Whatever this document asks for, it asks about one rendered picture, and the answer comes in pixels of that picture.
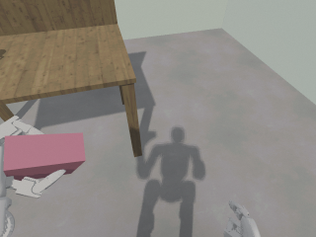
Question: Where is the right robot hand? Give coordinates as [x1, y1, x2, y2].
[223, 200, 261, 237]

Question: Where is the table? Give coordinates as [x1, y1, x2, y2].
[0, 0, 142, 157]

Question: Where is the sponge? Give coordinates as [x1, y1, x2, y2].
[3, 132, 86, 181]

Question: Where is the left robot hand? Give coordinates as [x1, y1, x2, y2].
[0, 116, 66, 198]

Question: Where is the left robot forearm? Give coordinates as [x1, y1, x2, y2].
[0, 197, 15, 237]

